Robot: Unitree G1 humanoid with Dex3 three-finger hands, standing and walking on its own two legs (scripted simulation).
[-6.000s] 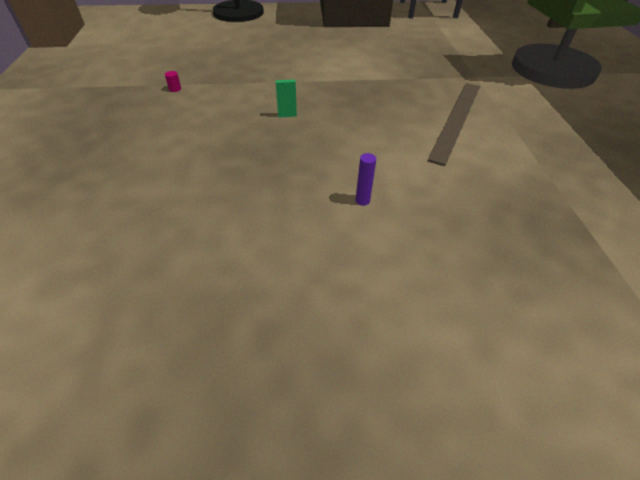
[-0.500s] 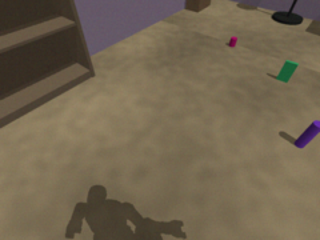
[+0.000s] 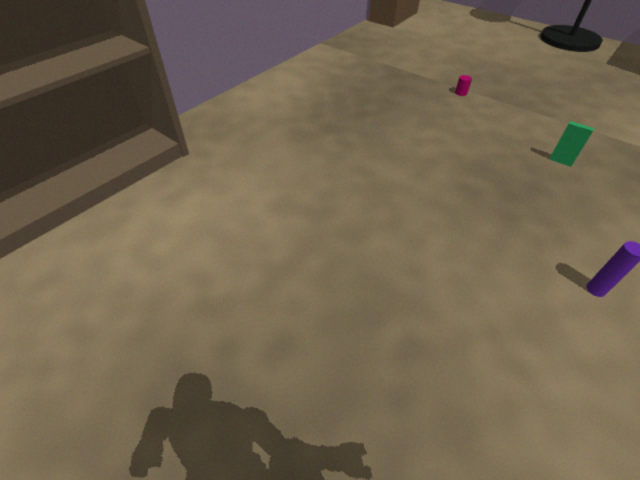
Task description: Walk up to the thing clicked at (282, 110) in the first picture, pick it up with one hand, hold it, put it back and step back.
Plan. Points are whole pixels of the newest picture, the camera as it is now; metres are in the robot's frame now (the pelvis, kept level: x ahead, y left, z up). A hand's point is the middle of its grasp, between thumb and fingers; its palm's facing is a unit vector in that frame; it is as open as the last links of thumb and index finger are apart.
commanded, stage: stand
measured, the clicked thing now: (570, 144) +1.76 -1.31 -0.67
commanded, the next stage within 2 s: walk up in 0.04 s
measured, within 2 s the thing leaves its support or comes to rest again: neither
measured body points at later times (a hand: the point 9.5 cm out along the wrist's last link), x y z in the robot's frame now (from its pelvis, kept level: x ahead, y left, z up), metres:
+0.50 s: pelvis +0.11 +0.05 -0.01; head +0.11 +0.07 +0.44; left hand +0.12 +0.39 -0.15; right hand +0.20 -0.28 -0.10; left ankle +0.13 +0.16 -0.75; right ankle +0.08 -0.08 -0.69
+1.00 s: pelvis +0.37 -0.02 -0.01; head +0.38 -0.04 +0.44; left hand +0.47 +0.30 -0.10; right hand +0.41 -0.33 -0.15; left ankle +0.32 +0.14 -0.66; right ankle +0.40 -0.11 -0.75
